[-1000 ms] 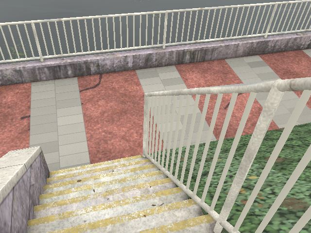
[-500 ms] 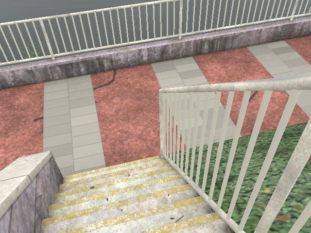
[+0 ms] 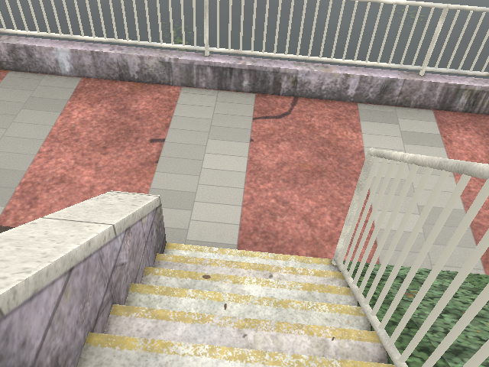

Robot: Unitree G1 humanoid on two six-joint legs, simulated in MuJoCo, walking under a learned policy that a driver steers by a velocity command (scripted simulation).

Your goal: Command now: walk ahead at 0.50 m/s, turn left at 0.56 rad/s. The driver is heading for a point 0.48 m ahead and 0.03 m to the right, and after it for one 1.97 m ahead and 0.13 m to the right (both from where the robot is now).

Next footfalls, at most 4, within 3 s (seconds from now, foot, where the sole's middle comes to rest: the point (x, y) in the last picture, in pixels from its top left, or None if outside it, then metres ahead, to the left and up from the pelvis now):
0.34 right None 0.26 -0.11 -0.94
0.84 left None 0.52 0.08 -1.14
1.48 right None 0.31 -0.26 -0.94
1.98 left None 0.29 0.01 -0.94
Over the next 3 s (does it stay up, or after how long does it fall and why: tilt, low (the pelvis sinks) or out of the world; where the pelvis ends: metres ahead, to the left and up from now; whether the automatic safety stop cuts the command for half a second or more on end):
stays up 0.30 -0.05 -0.20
